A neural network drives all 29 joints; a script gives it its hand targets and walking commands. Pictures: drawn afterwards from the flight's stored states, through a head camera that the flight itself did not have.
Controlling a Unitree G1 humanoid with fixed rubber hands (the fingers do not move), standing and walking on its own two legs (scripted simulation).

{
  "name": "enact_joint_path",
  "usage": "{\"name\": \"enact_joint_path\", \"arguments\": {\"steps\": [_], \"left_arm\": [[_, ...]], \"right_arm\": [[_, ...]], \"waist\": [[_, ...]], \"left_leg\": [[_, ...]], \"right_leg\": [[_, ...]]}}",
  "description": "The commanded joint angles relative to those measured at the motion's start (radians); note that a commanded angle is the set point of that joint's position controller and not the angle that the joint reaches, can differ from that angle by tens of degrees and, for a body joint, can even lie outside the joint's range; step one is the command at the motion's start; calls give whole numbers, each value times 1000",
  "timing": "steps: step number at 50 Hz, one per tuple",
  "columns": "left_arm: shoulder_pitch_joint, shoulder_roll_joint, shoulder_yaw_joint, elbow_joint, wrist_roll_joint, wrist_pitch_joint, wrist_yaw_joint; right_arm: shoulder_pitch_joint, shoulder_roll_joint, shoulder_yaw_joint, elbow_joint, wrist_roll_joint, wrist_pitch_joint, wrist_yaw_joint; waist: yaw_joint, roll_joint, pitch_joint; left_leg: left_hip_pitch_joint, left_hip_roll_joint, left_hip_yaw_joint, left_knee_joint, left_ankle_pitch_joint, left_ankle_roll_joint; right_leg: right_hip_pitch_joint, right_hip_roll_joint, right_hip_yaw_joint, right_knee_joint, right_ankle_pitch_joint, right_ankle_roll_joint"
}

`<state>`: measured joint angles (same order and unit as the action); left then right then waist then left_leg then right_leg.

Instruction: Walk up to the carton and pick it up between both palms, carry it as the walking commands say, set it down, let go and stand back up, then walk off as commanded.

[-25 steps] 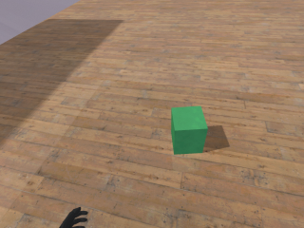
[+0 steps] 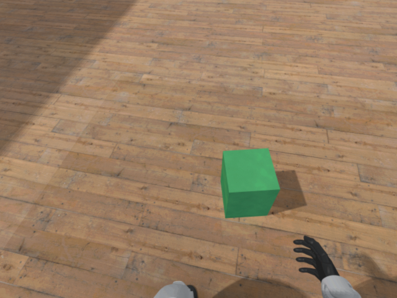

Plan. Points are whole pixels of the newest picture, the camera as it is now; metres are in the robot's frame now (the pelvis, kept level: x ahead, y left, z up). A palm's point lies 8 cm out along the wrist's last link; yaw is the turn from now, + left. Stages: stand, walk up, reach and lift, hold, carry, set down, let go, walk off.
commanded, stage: walk up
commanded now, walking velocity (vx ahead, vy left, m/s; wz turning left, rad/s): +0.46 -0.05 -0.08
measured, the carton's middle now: (245, 184) +0.70 -0.12 -0.60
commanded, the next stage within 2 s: none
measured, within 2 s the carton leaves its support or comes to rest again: neither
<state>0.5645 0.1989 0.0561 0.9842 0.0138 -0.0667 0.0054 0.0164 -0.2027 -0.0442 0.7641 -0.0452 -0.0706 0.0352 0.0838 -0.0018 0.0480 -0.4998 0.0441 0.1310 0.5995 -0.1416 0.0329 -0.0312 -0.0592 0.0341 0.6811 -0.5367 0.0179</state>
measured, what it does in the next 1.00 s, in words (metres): walks ahead: right foot, then left foot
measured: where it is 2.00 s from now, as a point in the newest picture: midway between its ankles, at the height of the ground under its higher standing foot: outside the picture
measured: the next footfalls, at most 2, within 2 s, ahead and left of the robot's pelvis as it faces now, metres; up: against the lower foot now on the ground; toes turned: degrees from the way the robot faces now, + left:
right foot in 0.44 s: +0.28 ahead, -0.13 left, +0.00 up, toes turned -7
left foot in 0.82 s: +0.31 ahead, +0.09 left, +0.00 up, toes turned +5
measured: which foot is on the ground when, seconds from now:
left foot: down 0.00-0.44, up 0.46-0.80, down 0.82-1.00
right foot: up 0.00-0.42, down 0.44-1.00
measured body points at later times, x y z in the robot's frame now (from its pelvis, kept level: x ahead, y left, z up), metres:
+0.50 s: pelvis +0.19 -0.03 +0.02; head +0.20 -0.05 +0.47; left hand +0.30 +0.20 -0.11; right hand +0.13 -0.26 -0.14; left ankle +0.11 +0.09 -0.68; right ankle +0.24 -0.13 -0.71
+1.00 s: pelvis +0.24 +0.00 +0.03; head +0.24 +0.01 +0.48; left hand +0.22 +0.21 -0.14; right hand +0.29 -0.23 -0.12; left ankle +0.27 +0.09 -0.71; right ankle +0.24 -0.13 -0.71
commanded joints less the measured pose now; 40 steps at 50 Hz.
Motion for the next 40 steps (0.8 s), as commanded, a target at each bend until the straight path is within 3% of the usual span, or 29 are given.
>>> {"name": "enact_joint_path", "arguments": {"steps": [1,2,3,5,7,8,10,13,14,17,19,21,22,23,24,25,26,28,31,32,33,34,36,38,39,40], "left_arm": [[53,90,39,-85,-1,-21,-5],[-18,97,38,-82,-3,-17,-6],[-72,87,29,-73,3,-13,-9],[-61,36,17,-45,19,12,-14],[-64,14,7,-31,15,31,-16],[-87,12,5,-32,12,38,-15],[-165,18,3,-47,10,49,-19],[-278,20,-1,-73,12,56,-33],[-313,16,-5,-80,11,56,-35],[-397,18,-9,-104,13,48,-31],[-403,29,-4,-100,15,43,-28],[-323,59,9,-68,16,25,-17],[-223,120,28,-43,20,9,-7],[-137,192,39,-31,10,5,3],[-66,221,45,-10,8,6,5],[-124,178,34,-2,4,5,5],[-192,132,19,-5,2,1,2],[-255,77,2,5,-2,-3,5],[-214,72,-7,33,0,-18,7],[-258,50,-21,31,-3,-22,14],[-263,77,-17,35,-1,-22,20],[-234,83,-15,52,0,-19,23],[-210,73,-17,68,5,-2,27],[-227,74,-18,72,8,19,29],[-243,78,-16,72,4,30,30],[-236,67,-17,75,-1,39,30]], "right_arm": [[473,-320,-85,117,17,-7,-24],[368,-224,-61,109,24,-10,-22],[276,-137,-44,91,27,-17,-16],[228,-60,-23,99,33,-26,-18],[277,-67,-14,139,30,-39,-22],[300,-81,-12,155,30,-45,-23],[339,-103,-7,180,27,-47,-29],[370,-113,-4,208,28,-30,-42],[379,-112,-4,217,27,-23,-43],[409,-116,-15,250,26,-2,-40],[419,-128,-25,260,24,9,-41],[433,-105,-22,267,20,14,-43],[440,-63,-11,258,20,12,-43],[458,27,11,223,35,14,-48],[421,-23,-11,234,17,28,-55],[387,-43,-19,234,8,33,-48],[374,-26,-17,238,11,33,-40],[394,-13,-18,252,11,33,-33],[385,4,-17,265,15,52,-39],[375,19,-13,260,28,61,-50],[348,14,-13,249,40,68,-64],[346,15,-8,247,45,71,-70],[331,11,0,249,46,79,-74],[315,3,2,250,42,88,-74],[318,-3,2,251,37,88,-73],[316,-29,-1,246,26,82,-72]], "waist": [[-160,225,-343],[-128,174,-190],[-105,99,-101],[-50,110,-52],[-36,120,-62],[-40,127,-62],[-61,146,-54],[-89,169,-42],[-97,173,-37],[-116,186,-8],[-110,148,29],[-74,65,21],[-38,-63,-32],[-16,-278,-116],[24,-250,-108],[-11,-143,-55],[-43,-107,-20],[-96,-137,-6],[-100,-117,-43],[-132,-100,-19],[-130,-139,-26],[-122,-163,-71],[-108,-171,-115],[-108,-161,-110],[-119,-135,-100],[-124,-86,-79]], "left_leg": [[724,466,-816,-334,-15,149],[586,399,-652,-318,0,144],[463,345,-503,-316,100,136],[284,261,-286,-331,381,105],[257,240,-176,-308,664,93],[271,236,-145,-305,722,88],[320,236,-114,-302,756,76],[354,231,-90,-295,674,62],[348,229,-90,-298,603,66],[305,221,-125,-317,222,89],[272,236,-159,-308,47,87],[202,193,-145,-205,-92,51],[115,133,-83,-38,-155,13],[-44,18,37,246,-433,-37],[-77,7,-37,422,-486,-35],[-95,51,-92,498,-401,-35],[-79,71,-110,496,-317,-37],[6,86,-101,418,-239,-48],[67,53,-60,348,-209,-63],[132,46,-81,256,-199,-66],[125,0,-55,219,-210,-63],[135,-18,-56,177,-205,-55],[182,-28,-53,96,-169,-40],[257,-20,-53,-7,-107,-28],[330,-7,-53,-100,-20,-23],[396,39,-92,-192,87,-20]], "right_leg": [[-564,43,80,628,50,-36],[-593,-7,35,649,138,-38],[-576,-43,8,621,217,-35],[-440,-63,-14,534,243,-23],[-380,-39,-49,446,239,-13],[-385,-29,-61,392,253,-9],[-415,-21,-74,274,305,-8],[-403,-12,-99,122,372,-6],[-386,-9,-109,78,379,-4],[-332,1,-137,-11,336,-4],[-287,5,-150,-91,312,-8],[-116,6,-141,-219,326,-20],[28,-125,9,-270,354,-52],[135,-370,294,-397,297,-145],[60,-438,436,-458,317,-210],[5,-392,367,-453,313,-207],[-60,-333,289,-460,371,-192],[-140,-237,122,-464,551,-158],[-138,-209,44,-434,778,-164],[-180,-187,-31,-370,1114,-146],[-136,-180,-63,-314,1384,-146],[-91,-176,-83,-296,1420,-157],[-77,-166,-81,-291,1252,-176],[-136,-170,-50,-304,944,-177],[-196,-169,-37,-310,740,-157],[-263,-148,-25,-318,500,-113]]}}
